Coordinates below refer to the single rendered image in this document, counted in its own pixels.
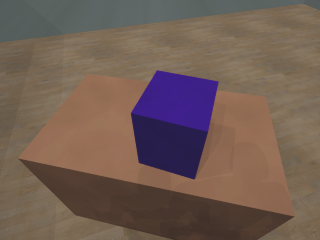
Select carton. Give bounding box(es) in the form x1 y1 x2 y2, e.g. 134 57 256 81
131 70 219 179

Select pedestal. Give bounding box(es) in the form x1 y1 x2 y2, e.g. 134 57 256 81
18 74 295 240

